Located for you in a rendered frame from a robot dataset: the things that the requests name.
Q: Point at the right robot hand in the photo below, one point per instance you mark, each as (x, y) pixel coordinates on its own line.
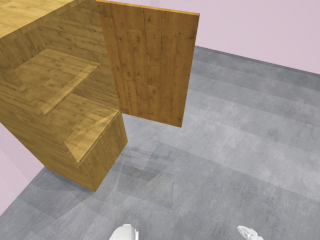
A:
(248, 234)

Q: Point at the left robot thigh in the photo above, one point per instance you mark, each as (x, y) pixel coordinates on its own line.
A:
(125, 233)

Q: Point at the cupboard door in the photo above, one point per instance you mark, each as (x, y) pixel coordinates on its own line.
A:
(150, 52)

